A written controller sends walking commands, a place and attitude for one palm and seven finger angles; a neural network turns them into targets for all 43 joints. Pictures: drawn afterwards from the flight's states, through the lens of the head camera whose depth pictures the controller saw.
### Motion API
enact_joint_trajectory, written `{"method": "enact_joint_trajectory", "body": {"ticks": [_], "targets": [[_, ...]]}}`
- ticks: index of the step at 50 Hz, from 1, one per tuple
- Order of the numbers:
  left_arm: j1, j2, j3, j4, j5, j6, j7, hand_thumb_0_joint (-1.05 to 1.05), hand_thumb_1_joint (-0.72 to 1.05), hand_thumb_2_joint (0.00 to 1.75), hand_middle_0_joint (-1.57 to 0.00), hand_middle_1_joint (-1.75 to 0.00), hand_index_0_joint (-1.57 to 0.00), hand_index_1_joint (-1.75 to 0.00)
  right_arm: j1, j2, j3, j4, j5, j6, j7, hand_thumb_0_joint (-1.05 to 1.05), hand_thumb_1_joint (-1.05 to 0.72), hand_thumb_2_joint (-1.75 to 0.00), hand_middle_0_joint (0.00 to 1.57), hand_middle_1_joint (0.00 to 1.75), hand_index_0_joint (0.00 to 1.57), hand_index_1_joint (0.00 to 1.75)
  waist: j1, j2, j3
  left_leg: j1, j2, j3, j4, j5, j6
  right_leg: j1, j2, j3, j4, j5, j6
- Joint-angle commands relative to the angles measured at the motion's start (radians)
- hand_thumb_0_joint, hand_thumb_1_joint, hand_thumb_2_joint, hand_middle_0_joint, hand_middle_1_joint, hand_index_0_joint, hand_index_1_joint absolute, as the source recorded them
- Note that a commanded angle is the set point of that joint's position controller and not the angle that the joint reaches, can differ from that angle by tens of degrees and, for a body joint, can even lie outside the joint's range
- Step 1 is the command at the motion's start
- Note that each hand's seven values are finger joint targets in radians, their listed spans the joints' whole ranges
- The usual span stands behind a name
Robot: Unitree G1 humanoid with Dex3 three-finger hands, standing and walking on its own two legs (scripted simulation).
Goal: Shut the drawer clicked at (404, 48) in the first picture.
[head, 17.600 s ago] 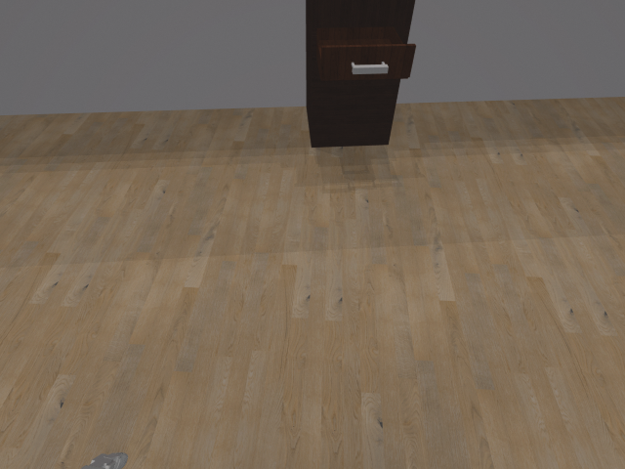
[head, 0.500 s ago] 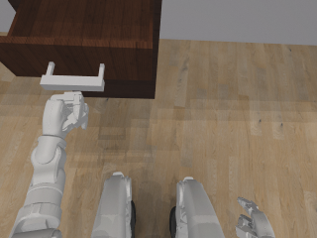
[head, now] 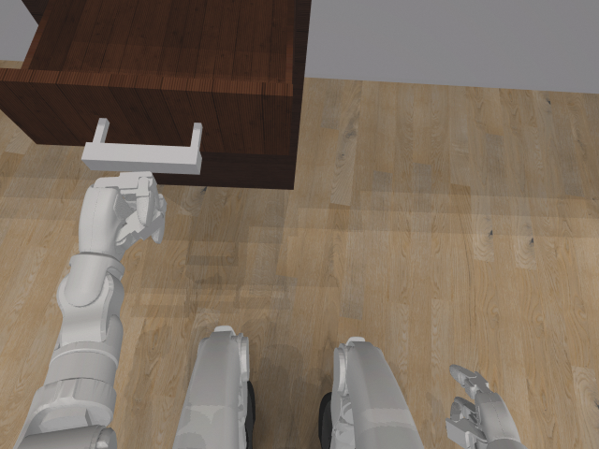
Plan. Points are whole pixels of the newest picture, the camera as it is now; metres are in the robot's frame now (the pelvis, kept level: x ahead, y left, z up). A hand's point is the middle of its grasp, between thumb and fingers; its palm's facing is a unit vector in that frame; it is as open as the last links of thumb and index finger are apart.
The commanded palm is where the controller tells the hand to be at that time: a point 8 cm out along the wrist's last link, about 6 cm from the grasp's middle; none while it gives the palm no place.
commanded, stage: push the drawer shut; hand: left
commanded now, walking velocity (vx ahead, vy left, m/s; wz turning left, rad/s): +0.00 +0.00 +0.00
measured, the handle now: (147, 143) +0.50 +0.23 +0.00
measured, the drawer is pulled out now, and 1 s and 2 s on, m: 0.20 0.11 0.01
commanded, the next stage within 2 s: pull the fist back off the drawer in 1.96 s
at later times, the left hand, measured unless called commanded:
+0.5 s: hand (154, 192) +0.43 +0.21 +0.00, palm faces -0.02 -1.00 -0.07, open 2.6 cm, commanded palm +0.46 +0.23 +0.01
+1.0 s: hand (166, 144) +0.50 +0.20 +0.00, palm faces -0.01 -1.00 -0.07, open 2.8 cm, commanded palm +0.53 +0.21 +0.01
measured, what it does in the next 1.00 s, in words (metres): stands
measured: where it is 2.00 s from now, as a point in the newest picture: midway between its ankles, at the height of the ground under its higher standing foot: outside the picture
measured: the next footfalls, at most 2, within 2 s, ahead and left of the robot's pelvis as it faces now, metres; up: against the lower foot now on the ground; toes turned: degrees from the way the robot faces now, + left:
none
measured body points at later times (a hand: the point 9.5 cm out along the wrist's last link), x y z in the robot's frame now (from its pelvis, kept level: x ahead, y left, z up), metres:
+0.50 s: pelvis -0.02 +0.01 -0.01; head +0.15 +0.04 +0.40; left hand +0.43 +0.26 +0.00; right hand +0.09 -0.26 -0.13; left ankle +0.07 +0.12 -0.52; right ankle +0.04 -0.11 -0.52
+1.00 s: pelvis -0.03 +0.01 -0.03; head +0.17 +0.05 +0.38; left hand +0.50 +0.26 +0.01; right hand +0.03 -0.27 -0.13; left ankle +0.07 +0.12 -0.52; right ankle +0.04 -0.11 -0.52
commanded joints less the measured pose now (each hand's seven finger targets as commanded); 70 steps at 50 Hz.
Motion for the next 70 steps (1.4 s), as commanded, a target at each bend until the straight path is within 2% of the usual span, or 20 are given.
{"method": "enact_joint_trajectory", "body": {"ticks": [1,6,9,11,14,16,17,19,22,26,33,37,39,44,46,54,56,60,61,70], "targets": [[-0.345,0.189,0.05,-0.162,-0.01,-0.067,0.013,0.0,0.9,0.9,-1.4,-1.6,-1.4,-1.6,0.097,-0.167,-0.058,-0.07,-0.009,-0.035,-0.017,0.0,-0.9,-0.9,0.2,0.3,0.2,0.3,-0.043,0.076,-0.499,0.457,-0.047,-0.058,-0.157,0.228,0.015,0.162,0.036,0.062,-0.238,0.247,0.006],[-0.402,0.211,0.057,-0.097,-0.002,-0.056,0.003,0.0,0.9,0.9,-1.4,-1.6,-1.4,-1.6,0.113,-0.174,-0.054,-0.065,-0.012,-0.029,-0.016,0.0,-0.9,-0.9,0.2,0.3,0.2,0.3,-0.043,0.108,-0.524,0.49,-0.046,-0.067,-0.165,0.242,0.011,0.14,0.037,0.054,-0.232,0.248,0.002],[-0.466,0.214,0.053,-0.05,0.005,-0.044,0.007,0.0,0.9,0.9,-1.4,-1.6,-1.4,-1.6,0.124,-0.176,-0.05,-0.06,-0.012,-0.021,-0.015,0.0,-0.9,-0.9,0.2,0.3,0.2,0.3,-0.059,0.086,-0.497,0.466,-0.045,-0.071,-0.167,0.209,0.013,0.129,0.038,0.051,-0.235,0.227,0.005],[-0.529,0.231,0.063,-0.053,0.007,-0.051,0.011,0.0,0.9,0.9,-1.4,-1.6,-1.4,-1.6,0.135,-0.179,-0.052,-0.05,-0.014,-0.022,-0.018,0.0,-0.9,-0.9,0.2,0.3,0.2,0.3,-0.071,0.082,-0.527,0.466,-0.045,-0.074,-0.159,0.203,0.017,0.126,0.037,0.051,-0.232,0.224,0.008],[-0.602,0.249,0.067,-0.046,0.013,-0.061,0.014,0.0,0.9,0.9,-1.4,-1.6,-1.4,-1.6,0.148,-0.18,-0.05,-0.036,-0.019,-0.022,-0.022,0.0,-0.9,-0.9,0.2,0.3,0.2,0.3,-0.074,0.117,-0.542,0.478,-0.048,-0.077,-0.158,0.198,0.016,0.117,0.036,0.051,-0.231,0.216,0.005],[-0.647,0.256,0.062,-0.025,0.022,-0.067,0.017,0.0,0.9,0.9,-1.4,-1.6,-1.4,-1.6,0.155,-0.185,-0.049,-0.024,-0.021,-0.024,-0.023,0.0,-0.9,-0.9,0.2,0.3,0.2,0.3,-0.084,0.12,-0.532,0.497,-0.046,-0.092,-0.165,0.181,0.013,0.082,0.038,0.043,-0.226,0.201,0.003],[-0.689,0.227,0.034,-0.014,0.019,-0.069,0.017,0.0,0.9,0.9,-1.4,-1.6,-1.4,-1.6,0.158,-0.182,-0.048,-0.018,-0.022,-0.025,-0.024,0.0,-0.9,-0.9,0.2,0.3,0.2,0.3,-0.104,0.116,-0.52,0.494,-0.047,-0.095,-0.167,0.159,0.016,0.07,0.036,0.043,-0.234,0.19,0.006],[-0.732,0.251,0.044,0.018,0.026,-0.076,0.021,0.0,0.9,0.9,-1.4,-1.6,-1.4,-1.6,0.162,-0.187,-0.046,-0.007,-0.024,-0.027,-0.027,0.0,-0.9,-0.9,0.2,0.3,0.2,0.3,-0.107,0.11,-0.515,0.477,-0.049,-0.096,-0.168,0.118,0.017,0.065,0.036,0.044,-0.236,0.164,0.005],[-0.831,0.26,0.029,0.035,0.039,-0.088,0.026,0.0,0.9,0.9,-1.4,-1.6,-1.4,-1.6,0.175,-0.193,-0.044,0.008,-0.028,-0.031,-0.03,0.0,-0.9,-0.9,0.2,0.3,0.2,0.3,-0.116,0.169,-0.534,0.523,-0.048,-0.117,-0.181,0.094,0.013,0.018,0.034,0.035,-0.222,0.154,-0.001],[-0.912,0.238,-0.004,0.102,0.052,-0.093,0.041,0.0,0.9,0.9,-1.4,-1.6,-1.4,-1.6,0.183,-0.197,-0.04,0.022,-0.033,-0.03,-0.029,0.0,-0.9,-0.9,0.2,0.3,0.2,0.3,-0.141,0.178,-0.52,0.537,-0.047,-0.14,-0.2,0.031,0.011,-0.027,0.031,0.027,-0.222,0.13,0.0],[-1.033,0.291,-0.001,0.21,0.075,-0.089,0.067,0.0,0.9,0.9,-1.4,-1.6,-1.4,-1.6,0.187,-0.208,-0.024,0.027,-0.036,-0.027,-0.033,0.0,-0.9,-0.9,0.2,0.3,0.2,0.3,-0.176,0.175,-0.475,0.474,-0.047,-0.148,-0.209,-0.083,0.017,-0.052,0.034,0.033,-0.226,0.079,0.0],[-1.075,0.34,0.024,0.237,0.085,-0.086,0.068,0.0,0.9,0.9,-1.4,-1.6,-1.4,-1.6,0.196,-0.209,-0.016,0.027,-0.04,-0.027,-0.031,0.0,-0.9,-0.9,0.2,0.3,0.2,0.3,-0.177,0.222,-0.515,0.48,-0.046,-0.142,-0.193,-0.042,0.017,-0.049,0.037,0.035,-0.216,0.095,-0.004],[-1.094,0.342,0.024,0.256,0.083,-0.077,0.068,0.0,0.9,0.9,-1.4,-1.6,-1.4,-1.6,0.204,-0.212,-0.015,0.029,-0.042,-0.025,-0.031,0.0,-0.9,-0.9,0.2,0.3,0.2,0.3,-0.193,0.199,-0.5,0.46,-0.043,-0.142,-0.187,-0.043,0.022,-0.047,0.038,0.037,-0.221,0.098,0.0],[-1.127,0.409,0.065,0.3,0.095,-0.049,0.063,0.0,0.9,0.9,-1.4,-1.6,-1.4,-1.6,0.227,-0.211,-0.004,0.028,-0.042,-0.014,-0.028,0.0,-0.9,-0.9,0.2,0.3,0.2,0.3,-0.201,0.197,-0.498,0.399,-0.041,-0.12,-0.154,0.005,0.029,-0.015,0.044,0.045,-0.22,0.113,0.001],[-1.146,0.434,0.087,0.28,0.098,-0.048,0.058,0.0,0.9,0.9,-1.4,-1.6,-1.4,-1.6,0.242,-0.213,-0.005,0.026,-0.047,-0.011,-0.026,0.0,-0.9,-0.9,0.2,0.3,0.2,0.3,-0.192,0.239,-0.557,0.44,-0.039,-0.125,-0.145,0.055,0.027,-0.019,0.045,0.039,-0.204,0.139,0.0],[-1.202,0.494,0.123,0.334,0.116,0.009,0.045,0.0,0.9,0.9,-1.4,-1.6,-1.4,-1.6,0.283,-0.218,0.002,0.035,-0.053,0.013,-0.018,0.0,-0.9,-0.9,0.2,0.3,0.2,0.3,-0.216,0.214,-0.527,0.386,-0.027,-0.128,-0.117,0.074,0.032,-0.03,0.052,0.036,-0.198,0.152,0.004],[-1.217,0.538,0.155,0.31,0.12,0.011,0.041,0.0,0.9,0.9,-1.4,-1.6,-1.4,-1.6,0.296,-0.218,0.004,0.031,-0.056,0.016,-0.018,0.0,-0.9,-0.9,0.2,0.3,0.2,0.3,-0.207,0.25,-0.583,0.414,-0.028,-0.125,-0.106,0.133,0.032,-0.017,0.053,0.032,-0.187,0.179,0.002],[-1.235,0.528,0.141,0.33,0.128,0.036,0.029,0.0,0.9,0.9,-1.4,-1.6,-1.4,-1.6,0.312,-0.217,0.009,0.032,-0.057,0.024,-0.013,0.0,-0.9,-0.9,0.2,0.3,0.2,0.3,-0.223,0.246,-0.562,0.422,-0.022,-0.138,-0.098,0.147,0.033,-0.052,0.057,0.023,-0.178,0.188,0.002],[-1.255,0.544,0.146,0.323,0.135,0.041,0.03,0.0,0.9,0.9,-1.4,-1.6,-1.4,-1.6,0.314,-0.22,0.008,0.034,-0.059,0.027,-0.012,0.0,-0.9,-0.9,0.2,0.3,0.2,0.3,-0.222,0.281,-0.564,0.43,-0.02,-0.141,-0.1,0.145,0.028,-0.065,0.055,0.019,-0.174,0.188,0.0],[-1.338,0.56,0.137,0.318,0.159,0.078,0.036,0.0,0.9,0.9,-1.4,-1.6,-1.4,-1.6,0.345,-0.218,0.016,0.039,-0.065,0.043,-0.002,0.0,-0.9,-0.9,0.2,0.3,0.2,0.3,-0.248,0.328,-0.573,0.472,-0.013,-0.16,-0.091,0.176,0.026,-0.111,0.058,0.008,-0.161,0.209,-0.003]]}}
